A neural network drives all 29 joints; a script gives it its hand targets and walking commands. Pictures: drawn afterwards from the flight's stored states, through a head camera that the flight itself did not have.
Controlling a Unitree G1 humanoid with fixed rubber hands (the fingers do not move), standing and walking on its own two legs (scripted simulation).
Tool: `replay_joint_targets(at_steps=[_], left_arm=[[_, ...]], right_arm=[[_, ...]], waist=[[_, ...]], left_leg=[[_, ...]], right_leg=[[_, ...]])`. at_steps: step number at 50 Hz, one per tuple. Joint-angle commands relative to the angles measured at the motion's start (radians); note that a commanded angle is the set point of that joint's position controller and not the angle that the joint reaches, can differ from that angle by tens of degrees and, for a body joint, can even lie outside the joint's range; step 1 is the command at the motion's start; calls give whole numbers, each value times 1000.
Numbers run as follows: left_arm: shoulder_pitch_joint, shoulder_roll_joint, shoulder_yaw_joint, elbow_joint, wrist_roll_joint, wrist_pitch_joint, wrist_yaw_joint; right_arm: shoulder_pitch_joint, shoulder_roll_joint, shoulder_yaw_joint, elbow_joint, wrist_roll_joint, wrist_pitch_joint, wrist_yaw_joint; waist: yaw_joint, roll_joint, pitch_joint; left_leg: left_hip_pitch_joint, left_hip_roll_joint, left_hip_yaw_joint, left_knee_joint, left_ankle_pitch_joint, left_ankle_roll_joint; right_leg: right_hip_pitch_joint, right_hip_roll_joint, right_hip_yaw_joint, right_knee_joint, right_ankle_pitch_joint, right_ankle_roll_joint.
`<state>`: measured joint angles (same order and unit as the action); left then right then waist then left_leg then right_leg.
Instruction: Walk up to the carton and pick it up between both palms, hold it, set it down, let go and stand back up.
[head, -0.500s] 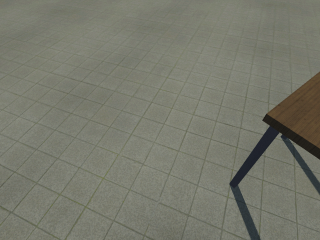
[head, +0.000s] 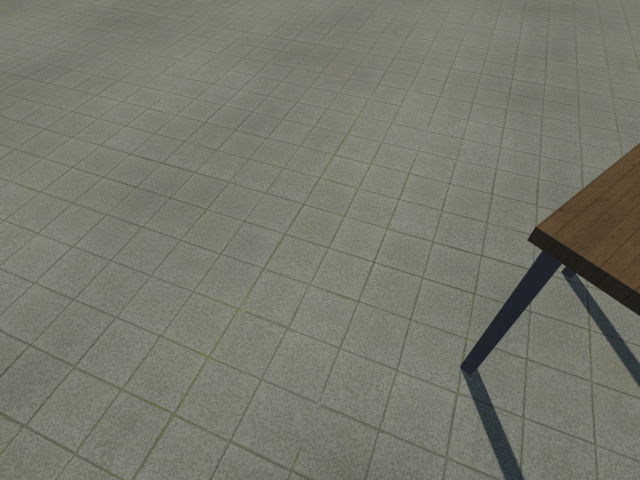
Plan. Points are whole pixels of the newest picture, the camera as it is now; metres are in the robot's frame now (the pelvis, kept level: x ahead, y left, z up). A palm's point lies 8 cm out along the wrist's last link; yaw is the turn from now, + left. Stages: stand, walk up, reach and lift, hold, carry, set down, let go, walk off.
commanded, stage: stand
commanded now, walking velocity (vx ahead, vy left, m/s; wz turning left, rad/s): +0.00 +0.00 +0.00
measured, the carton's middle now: out of the picture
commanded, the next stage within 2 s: none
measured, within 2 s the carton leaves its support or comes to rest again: neither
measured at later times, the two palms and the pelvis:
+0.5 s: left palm out of the picture -0.04 +0.19 -0.15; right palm out of the picture -0.04 -0.21 -0.15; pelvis +0.00 +0.00 +0.00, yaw +0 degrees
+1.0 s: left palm out of the picture -0.05 +0.19 -0.15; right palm out of the picture -0.04 -0.21 -0.14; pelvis +0.00 -0.01 +0.00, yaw +1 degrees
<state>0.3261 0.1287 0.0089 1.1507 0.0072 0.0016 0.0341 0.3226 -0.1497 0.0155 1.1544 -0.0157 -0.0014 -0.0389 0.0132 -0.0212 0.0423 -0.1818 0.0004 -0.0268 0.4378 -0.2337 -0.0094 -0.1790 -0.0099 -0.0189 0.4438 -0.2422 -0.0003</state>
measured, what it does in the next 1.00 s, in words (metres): stands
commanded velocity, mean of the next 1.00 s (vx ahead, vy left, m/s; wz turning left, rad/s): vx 0.00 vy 0.00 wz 0.00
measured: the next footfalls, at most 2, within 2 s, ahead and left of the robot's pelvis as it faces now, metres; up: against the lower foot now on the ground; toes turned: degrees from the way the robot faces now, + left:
none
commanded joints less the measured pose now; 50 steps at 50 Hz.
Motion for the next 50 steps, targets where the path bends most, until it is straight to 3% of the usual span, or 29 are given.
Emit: replay_joint_targets(at_steps=[1, 3, 4, 6, 10, 13, 14, 16, 17, 18, 19, 20, 22, 23, 26, 28, 29, 33, 36, 37, 39, 41, 42, 44, 45, 46, 47, 48, 50], left_arm=[[34, 129, 23, -7, 8, -7, 2], [42, 60, 11, -5, -4, 0, 11], [30, 14, -7, -3, 7, -6, 15], [87, 70, 7, 7, -3, -7, 12], [53, 95, 21, 4, -6, -5, -6], [35, 49, 9, -2, 10, 5, 9], [-11, 159, 35, -19, 7, 1, 14], [110, 44, -4, 20, 6, -10, 1], [54, 54, 7, 12, 13, -17, 4], [78, 18, 5, 16, -4, -24, 5], [104, 49, 4, 22, 2, -14, 3], [74, 5, -3, 25, 3, -9, 9], [116, 36, 5, 36, -2, 1, 11], [47, 111, 10, 6, 11, -8, -3], [65, 54, 3, -5, -3, -23, 2], [54, 41, 2, 10, 5, -19, 17], [63, 60, 6, -13, 0, -16, 8], [66, 67, 4, -14, -3, -10, -1], [120, 25, 1, 16, -1, -12, 12], [103, 46, 7, 13, 5, -10, 12], [77, 64, 12, -5, 6, 0, 8], [92, 47, 2, -1, 0, -1, 6], [103, 46, 4, 9, 3, 1, 5], [72, -19, -13, 3, -5, -7, 5], [96, -15, -15, 19, 4, -2, 12], [103, 22, 3, -1, 1, -6, 8], [126, 39, 7, 3, 2, -16, 1], [121, 37, 2, 17, -2, -23, 4], [158, 68, 14, 33, -5, -4, 12]], right_arm=[[35, -32, -2, -14, -22, 3, 0], [16, -72, -6, -15, -2, 4, -8], [52, -20, -5, -16, 14, -2, 0], [92, -91, -15, 14, 6, -7, 1], [66, -42, 1, 2, 4, -12, 11], [51, -29, 0, 3, -5, -13, 4], [51, -82, -17, -5, -6, -13, 1], [116, -99, -18, 16, -3, -2, -8], [102, -31, -10, 15, 0, 7, -6], [66, -13, 0, 2, 1, 6, -1], [110, -4, 5, 14, -6, -6, -6], [131, -5, 4, 27, 7, -2, -6], [69, -12, 7, 3, 12, -8, -3], [91, -88, -12, 3, 9, -10, 3], [98, -27, -1, 31, -12, -5, -9], [142, -52, -8, 33, -7, 2, -11], [115, -49, -1, 32, 0, 3, -13], [102, -101, -12, 17, -2, -4, 1], [129, -56, -1, 24, 3, -2, -12], [102, -6, -4, 7, -2, -4, -2], [133, -33, 2, 24, 3, 5, -5], [128, -11, 0, 9, 11, -4, 7], [120, -2, 11, 4, -1, -7, 10], [84, -33, -3, -14, 2, -8, -2], [152, -5, 8, 12, 1, -5, -3], [107, -72, -7, -8, 0, -16, -3], [130, -11, 11, 7, 2, -13, -13], [118, -51, -2, -7, -3, -18, -13], [123, -53, -7, -5, 1, -21, -13]], waist=[[0, 44, 21], [13, 21, 54], [-26, 0, 67], [-12, 88, 23], [-3, -50, 16], [-11, 53, 29], [-29, 56, 53], [-8, -19, 44], [-44, -36, 40], [-2, -39, 51], [1, 45, 55], [-16, 36, 51], [6, 5, 67], [-26, -3, 33], [-12, 78, 40], [-46, -52, 15], [-13, -15, 108], [0, 64, 14], [1, 33, 19], [-13, -2, 55], [-10, 33, 141], [-35, 58, 8], [-4, 4, 14], [-7, 16, 50], [-39, 11, 84], [10, -4, 26], [8, 49, -1], [-8, -7, 8], [-5, 15, 47]], left_leg=[[-30, 85, -70, -75, 48, 33], [-75, 74, -66, -93, 52, 33], [-23, 64, -66, -86, 68, 25], [16, 75, -65, -91, 100, 36], [-68, 81, -76, -83, 56, 37], [-53, 59, -64, -73, 41, 24], [-82, 66, -48, -102, 71, 26], [-4, 80, -84, -77, 49, 35], [8, 77, -71, -73, 121, 40], [-54, 74, -56, -68, 93, 31], [-59, 72, -67, -68, 89, 24], [-65, 51, -52, -79, 69, 20], [-49, 59, -57, -70, 63, 24], [-23, 71, -50, -66, 91, 22], [-33, 66, -49, -73, 71, 31], [-17, 64, -54, -75, 78, 30], [-98, 78, -80, -68, 51, 38], [-130, 76, -73, -98, 3, 24], [-52, 72, -45, -69, 59, 10], [-63, 73, -80, -67, 41, 24], [-103, 53, -37, -71, 80, 15], [-25, 70, -78, -74, -2, 29], [-55, 76, -75, -88, -2, 20], [-88, 77, -83, -87, -3, 31], [-94, 65, -65, -94, 31, 32], [-60, 77, -71, -84, 86, 34], [-48, 83, -87, -77, 71, 37], [-53, 87, -77, -76, 87, 29], [-75, 82, -86, -79, 34, 47]], right_leg=[[-18, -74, 64, -84, 32, -27], [-23, -72, 68, -105, 68, -25], [-48, -75, 75, -89, 79, -25], [-42, -77, 62, -72, 80, -25], [10, -68, 43, -69, 73, -16], [-27, -74, 61, -95, 69, -26], [-11, -86, 68, -76, 72, -24], [-67, -58, 23, -83, 52, -3], [-56, -62, 55, -87, 86, -16], [-26, -69, 68, -78, 91, -19], [-13, -78, 54, -96, 116, -30], [-5, -79, 56, -71, 109, -17], [-63, -65, 60, -106, 67, -14], [-43, -79, 64, -102, 48, -20], [-51, -85, 91, -107, 14, -35], [-46, -64, 58, -105, 25, -17], [-67, -75, 78, -124, 26, -35], [43, -78, 65, -62, 64, -27], [-11, -68, 53, -88, 36, -19], [-29, -76, 62, -88, 54, -18], [-88, -80, 88, -112, 16, -31], [-63, -71, 77, -101, -11, -35], [-28, -65, 47, -78, 12, -22], [-36, -61, 62, -81, 42, -20], [-66, -72, 79, -79, 44, -30], [-33, -67, 64, -69, 84, -31], [-33, -68, 54, -69, 90, -27], [-2, -69, 49, -69, 110, -18], [-32, -70, 72, -83, 98, -25]])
